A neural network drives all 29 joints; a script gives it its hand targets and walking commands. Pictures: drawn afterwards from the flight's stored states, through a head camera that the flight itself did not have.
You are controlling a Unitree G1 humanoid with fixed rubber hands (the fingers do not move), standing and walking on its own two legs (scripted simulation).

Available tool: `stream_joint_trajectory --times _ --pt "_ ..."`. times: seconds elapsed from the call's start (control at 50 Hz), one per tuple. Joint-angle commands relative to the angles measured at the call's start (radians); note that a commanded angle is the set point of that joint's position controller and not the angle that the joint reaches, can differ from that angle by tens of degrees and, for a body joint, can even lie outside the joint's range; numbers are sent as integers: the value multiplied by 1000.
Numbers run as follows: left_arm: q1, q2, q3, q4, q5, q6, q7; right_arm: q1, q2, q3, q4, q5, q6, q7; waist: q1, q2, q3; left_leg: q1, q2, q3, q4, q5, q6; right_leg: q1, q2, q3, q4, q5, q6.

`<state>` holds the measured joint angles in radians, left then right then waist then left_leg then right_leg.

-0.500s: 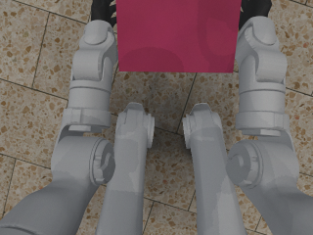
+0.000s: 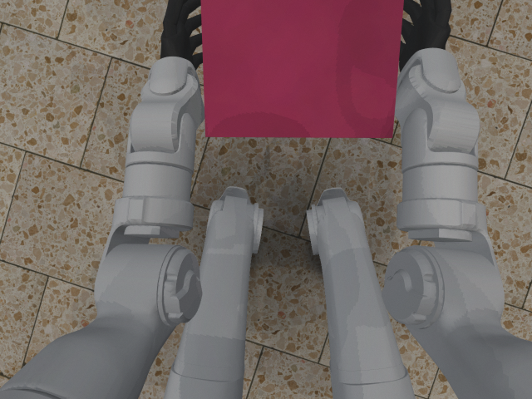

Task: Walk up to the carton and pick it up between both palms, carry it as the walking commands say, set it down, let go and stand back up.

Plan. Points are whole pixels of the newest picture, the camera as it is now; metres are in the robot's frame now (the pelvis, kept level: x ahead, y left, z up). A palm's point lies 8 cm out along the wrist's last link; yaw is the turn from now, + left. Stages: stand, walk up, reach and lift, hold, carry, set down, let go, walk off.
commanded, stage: reach and lift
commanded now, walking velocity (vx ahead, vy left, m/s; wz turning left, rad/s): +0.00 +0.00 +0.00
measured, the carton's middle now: (296, 66) +0.51 -0.01 -0.13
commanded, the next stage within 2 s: none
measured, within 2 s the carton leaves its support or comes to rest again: neither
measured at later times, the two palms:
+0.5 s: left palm (160, 48) +0.48 +0.13 -0.01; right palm (461, 31) +0.49 -0.15 +0.00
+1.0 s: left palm (97, 5) +0.46 +0.12 +0.11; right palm out of the picture +0.47 -0.15 +0.12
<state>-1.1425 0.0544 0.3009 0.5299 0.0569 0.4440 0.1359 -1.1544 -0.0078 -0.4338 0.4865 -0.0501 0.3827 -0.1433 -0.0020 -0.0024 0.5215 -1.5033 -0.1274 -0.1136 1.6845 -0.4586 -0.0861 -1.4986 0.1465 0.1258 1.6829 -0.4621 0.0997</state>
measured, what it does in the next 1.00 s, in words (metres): rises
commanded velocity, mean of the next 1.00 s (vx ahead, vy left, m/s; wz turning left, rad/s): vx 0.00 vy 0.00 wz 0.00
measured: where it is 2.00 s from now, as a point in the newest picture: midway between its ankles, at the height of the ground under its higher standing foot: (281, 260)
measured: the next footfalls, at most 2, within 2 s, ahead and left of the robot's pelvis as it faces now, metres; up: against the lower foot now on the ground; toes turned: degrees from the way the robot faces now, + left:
none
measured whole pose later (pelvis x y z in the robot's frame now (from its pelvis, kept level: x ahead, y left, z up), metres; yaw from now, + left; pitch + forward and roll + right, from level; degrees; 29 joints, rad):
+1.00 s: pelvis +0.08 +0.00 +0.15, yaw +0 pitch +19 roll +0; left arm -0.65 -0.12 0.35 0.70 0.22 0.39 0.09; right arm -0.67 0.11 -0.44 0.71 -0.17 0.31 -0.09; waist -0.02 -0.01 -0.07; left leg -1.04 -0.10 -0.14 1.11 -0.39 -0.05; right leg -1.04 0.10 0.15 1.11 -0.40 0.05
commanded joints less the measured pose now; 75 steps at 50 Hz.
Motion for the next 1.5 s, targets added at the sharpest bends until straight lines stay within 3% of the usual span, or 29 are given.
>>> stream_joint_trajectory --times 0.0,0.06,0.1,0.16,0.2,0.3,0.32,0.36,0.4,0.42,0.44,0.46,0.5,0.62,0.66,0.88,0.94,1.08,1.14,1.18,1.22,1.28,1.3,1.34,1.36,1.4,1.44,1.46,1.48 --pt "-829 -1023 -659 -183 -175 -59 -242 -665 1105 788 37 158 37 246 -13 -6 -2231 574 -31 163 -237 56 71 612 30 -160 -239 85 -37" --pt "-888 -1030 -690 -185 -183 -57 -251 -597 1116 722 159 115 40 258 -75 21 -2196 579 -17 139 -259 -9 52 520 30 -171 -247 33 -55" --pt "-896 -1050 -715 -264 -209 -57 -249 -632 1140 769 79 164 39 267 -15 75 -2296 725 -21 143 -300 53 49 623 25 -164 -281 103 -67" --pt "-864 -1063 -720 -272 -208 -68 -240 -638 1105 785 49 144 26 267 -57 36 -2341 719 -23 142 -270 112 39 577 30 -168 -263 118 -64" --pt "-780 -1053 -733 -243 -206 -55 -232 -708 1088 840 -129 198 15 263 -16 5 -2418 809 -39 149 -283 221 51 670 38 -167 -285 221 -53" --pt "-738 -1065 -702 -223 -184 -57 -236 -594 1117 833 13 175 36 265 1 11 -2206 752 -24 121 -364 93 64 684 23 -145 -340 112 -50" --pt "-749 -1092 -743 -257 -200 -68 -231 -490 1127 812 102 130 36 281 -64 -11 -2176 764 -9 96 -370 100 42 618 28 -150 -343 125 -70" --pt "-729 -1062 -700 -185 -161 -75 -245 -574 1149 828 46 160 17 276 22 26 -2115 689 -28 145 -390 76 66 733 15 -120 -378 105 -52" --pt "-736 -1098 -790 -280 -185 -82 -232 -492 1139 816 66 159 12 272 -32 75 -2223 823 -21 129 -385 193 33 717 30 -133 -364 229 -69" --pt "-712 -1089 -786 -378 -199 -89 -227 -546 1166 894 -118 206 -2 264 -6 24 -2409 941 -35 115 -380 287 54 826 33 -125 -359 297 -51" --pt "-684 -1072 -732 -231 -174 -72 -235 -584 1129 868 -29 190 6 267 25 30 -2238 831 -30 123 -400 183 53 762 18 -116 -391 190 -52" --pt "-731 -1081 -774 -345 -210 -82 -236 -532 1084 852 -52 159 6 268 -34 42 -2324 862 -29 118 -389 219 32 801 25 -139 -378 261 -68" --pt "-627 -1097 -688 -150 -158 -81 -243 -492 1097 789 30 119 9 268 -18 -13 -2138 787 -16 134 -450 91 46 771 21 -131 -437 119 -60" --pt "-687 -1085 -729 -244 -180 -109 -258 -512 1191 871 -50 146 -7 269 -1 -74 -2183 840 -25 103 -492 137 67 919 15 -105 -484 177 -40" --pt "-639 -1143 -812 -350 -211 -103 -256 -405 1201 881 -51 173 -10 263 -22 65 -2202 919 -27 106 -502 229 54 955 15 -93 -487 284 -59" --pt "-286 -1201 -430 162 29 -108 -286 -222 1192 582 289 -16 -39 301 -17 -46 -1231 737 3 64 -734 -45 95 705 -4 -67 -730 -23 -73" --pt "-346 -1218 -511 22 -11 -155 -292 -225 1183 611 216 20 -93 319 -21 45 -1360 878 -12 53 -749 98 86 772 -9 -63 -743 107 -89" --pt "-169 -1202 -509 27 35 -193 -286 123 1214 502 388 -138 -89 309 -85 -18 -1250 931 7 42 -856 234 55 869 -10 -69 -861 272 -97" --pt "90 -1201 -470 161 87 -188 -283 115 1247 616 266 -67 -109 326 53 -33 -1210 1037 -5 37 -912 392 80 944 -15 -68 -882 411 -68" --pt "-58 -1232 -549 44 41 -207 -284 108 1191 609 243 -63 -134 324 -21 55 -1207 1062 10 30 -914 369 66 932 -14 -40 -910 383 -85" --pt "110 -1218 -575 9 58 -227 -292 112 1263 752 117 10 -152 328 61 -30 -1319 1075 -13 38 -914 552 88 1057 -21 -39 -907 594 -64" --pt "-7 -1182 -749 -293 -77 -249 -286 254 1256 847 36 47 -144 303 -39 1 -1559 1197 -10 22 -913 746 59 1211 -11 -23 -902 844 -53" --pt "7 -1140 -713 -210 -38 -233 -283 345 1203 738 156 -30 -129 295 -83 3 -1382 1155 3 6 -926 688 55 1080 -29 -28 -915 773 -63" --pt "144 -1099 -676 -144 -6 -228 -285 354 1153 733 108 -52 -136 291 -19 -9 -1259 1106 4 21 -962 607 60 1094 -37 -8 -969 730 -77" --pt "153 -1172 -747 -153 -40 -211 -295 435 1141 730 114 -65 -132 286 -73 19 -1284 1144 12 10 -976 681 40 1116 -27 -23 -979 737 -89" --pt "134 -1165 -776 -220 -43 -190 -295 425 1192 798 77 -18 -111 299 -39 73 -1288 1173 8 14 -1009 665 47 1154 -36 -13 -1008 705 -89" --pt "220 -1075 -712 -180 -7 -187 -294 446 1177 765 98 -25 -88 302 -30 -12 -1180 1101 19 21 -1025 627 70 1112 -39 -12 -1017 727 -69" --pt "235 -1222 -829 -274 -66 -173 -298 331 1221 926 -124 55 -99 296 -6 22 -1495 1289 -5 40 -1034 671 59 1381 -32 -6 -1040 775 -62" --pt "284 -1183 -707 -110 -19 -135 -302 397 1176 811 16 1 -64 297 -38 -24 -1192 1200 9 28 -1053 560 72 1185 -45 -31 -1047 642 -58"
